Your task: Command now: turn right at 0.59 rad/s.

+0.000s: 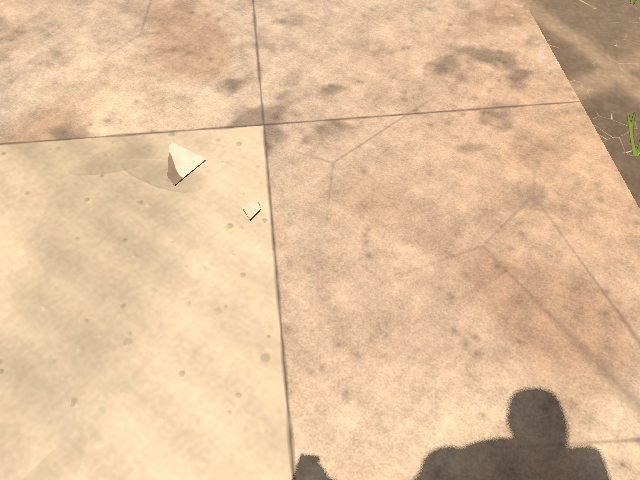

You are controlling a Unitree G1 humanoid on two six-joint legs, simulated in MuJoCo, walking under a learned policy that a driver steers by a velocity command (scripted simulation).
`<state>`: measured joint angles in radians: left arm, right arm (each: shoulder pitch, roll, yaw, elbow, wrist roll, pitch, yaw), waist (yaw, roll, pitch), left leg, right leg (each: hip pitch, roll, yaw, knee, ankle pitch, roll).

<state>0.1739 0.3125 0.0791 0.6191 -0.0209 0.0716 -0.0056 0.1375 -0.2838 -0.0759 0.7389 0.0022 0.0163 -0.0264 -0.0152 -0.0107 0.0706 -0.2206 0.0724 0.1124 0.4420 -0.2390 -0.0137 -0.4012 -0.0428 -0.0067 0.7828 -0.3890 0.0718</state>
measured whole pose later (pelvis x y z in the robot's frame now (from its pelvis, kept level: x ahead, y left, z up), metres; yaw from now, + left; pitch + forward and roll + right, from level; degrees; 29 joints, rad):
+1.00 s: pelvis +0.15 -0.04 -0.01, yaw -14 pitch -1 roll +0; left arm 0.24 0.26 0.04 0.73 0.01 0.02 0.03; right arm 0.13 -0.25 -0.01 0.86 -0.01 -0.02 0.02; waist 0.00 0.00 0.04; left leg -0.22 -0.01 0.00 0.52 -0.28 0.00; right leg -0.19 -0.03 0.06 0.53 -0.31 0.05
